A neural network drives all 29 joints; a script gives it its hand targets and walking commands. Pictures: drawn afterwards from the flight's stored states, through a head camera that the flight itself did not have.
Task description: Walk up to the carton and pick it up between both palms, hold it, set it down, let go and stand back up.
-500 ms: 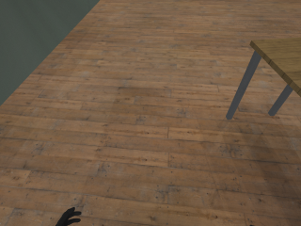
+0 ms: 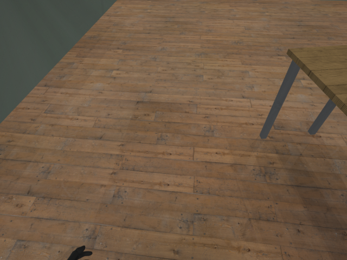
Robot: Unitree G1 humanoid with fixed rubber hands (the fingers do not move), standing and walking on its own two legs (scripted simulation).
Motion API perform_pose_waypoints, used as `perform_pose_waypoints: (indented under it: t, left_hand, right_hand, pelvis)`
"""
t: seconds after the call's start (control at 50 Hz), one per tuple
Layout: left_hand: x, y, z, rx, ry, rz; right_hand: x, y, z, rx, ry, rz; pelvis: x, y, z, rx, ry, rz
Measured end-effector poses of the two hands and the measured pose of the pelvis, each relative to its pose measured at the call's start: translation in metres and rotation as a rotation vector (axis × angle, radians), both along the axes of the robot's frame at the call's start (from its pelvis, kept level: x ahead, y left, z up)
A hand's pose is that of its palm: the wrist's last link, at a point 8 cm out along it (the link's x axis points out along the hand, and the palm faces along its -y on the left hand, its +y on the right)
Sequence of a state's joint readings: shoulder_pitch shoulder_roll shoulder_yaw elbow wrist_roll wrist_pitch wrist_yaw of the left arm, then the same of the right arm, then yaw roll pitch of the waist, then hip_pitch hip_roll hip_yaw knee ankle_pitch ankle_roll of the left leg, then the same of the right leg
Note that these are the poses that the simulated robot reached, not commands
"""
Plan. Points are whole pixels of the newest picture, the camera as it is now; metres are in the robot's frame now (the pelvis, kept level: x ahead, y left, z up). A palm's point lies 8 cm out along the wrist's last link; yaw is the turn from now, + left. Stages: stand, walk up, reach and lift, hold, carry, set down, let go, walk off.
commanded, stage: stand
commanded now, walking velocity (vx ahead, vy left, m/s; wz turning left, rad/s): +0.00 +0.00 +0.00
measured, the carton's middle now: out of the picture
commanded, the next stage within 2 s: walk up in 0.94 s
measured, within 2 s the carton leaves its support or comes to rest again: neither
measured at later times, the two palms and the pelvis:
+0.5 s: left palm out of the picture +0.13 +0.26 -0.10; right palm out of the picture +0.07 -0.29 -0.12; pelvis +0.01 +0.00 +0.00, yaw +0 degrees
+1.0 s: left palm out of the picture +0.12 +0.27 -0.10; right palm out of the picture +0.07 -0.29 -0.11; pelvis +0.00 +0.00 +0.00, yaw +0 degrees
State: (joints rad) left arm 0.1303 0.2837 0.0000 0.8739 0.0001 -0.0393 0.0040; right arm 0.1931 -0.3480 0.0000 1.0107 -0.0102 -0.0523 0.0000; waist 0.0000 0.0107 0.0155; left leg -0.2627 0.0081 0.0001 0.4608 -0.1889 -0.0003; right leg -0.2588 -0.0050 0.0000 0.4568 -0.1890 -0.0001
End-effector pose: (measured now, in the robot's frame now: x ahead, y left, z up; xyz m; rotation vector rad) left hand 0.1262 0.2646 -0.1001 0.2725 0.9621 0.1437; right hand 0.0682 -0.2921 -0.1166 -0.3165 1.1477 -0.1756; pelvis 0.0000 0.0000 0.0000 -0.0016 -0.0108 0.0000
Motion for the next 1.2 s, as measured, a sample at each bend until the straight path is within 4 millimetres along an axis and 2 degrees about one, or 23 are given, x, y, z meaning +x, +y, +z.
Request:
perform_pose_waypoints:
  t: [0.18, 0.5, 0.72, 0.98, 1.14, 1.2]
  left_hand:
    - [-0.0077, 0.0012, -0.0034, -0.002, 0.035, 0.009]
    - [0.0005, 0.0001, -0.0010, -0.002, 0.028, 0.007]
    - [-0.0085, 0.0005, -0.0023, -0.001, 0.044, 0.015]
    - [-0.0064, 0.0017, -0.0022, -0.006, 0.036, 0.013]
    - [-0.0073, 0.0019, -0.0032, -0.006, 0.048, 0.015]
    - [-0.0093, 0.0027, -0.0077, -0.021, 0.091, -0.021]
  right_hand:
    - [-0.0011, -0.0007, 0.0007, -0.002, 0.011, -0.003]
    - [0.0004, -0.0020, 0.0009, -0.003, 0.023, -0.005]
    - [-0.0017, -0.0026, 0.0015, -0.002, 0.019, -0.008]
    - [-0.0030, -0.0017, 0.0033, -0.009, 0.025, -0.007]
    - [-0.0016, -0.0020, 0.0035, -0.010, 0.029, -0.005]
    - [0.0056, -0.0077, 0.0061, -0.026, -0.021, 0.005]
  pelvis:
    - [0.0017, 0.0002, 0.0012, -0.001, 0.000, 0.000]
    - [0.0062, -0.0008, 0.0026, 0.001, 0.000, 0.000]
    - [0.0043, -0.0012, 0.0031, 0.001, -0.008, 0.000]
    - [0.0042, 0.0005, 0.0037, -0.002, -0.011, 0.000]
    - [0.0060, 0.0004, 0.0040, -0.002, -0.008, 0.000]
    - [0.0079, -0.0007, 0.0007, 0.000, -0.022, -0.026]
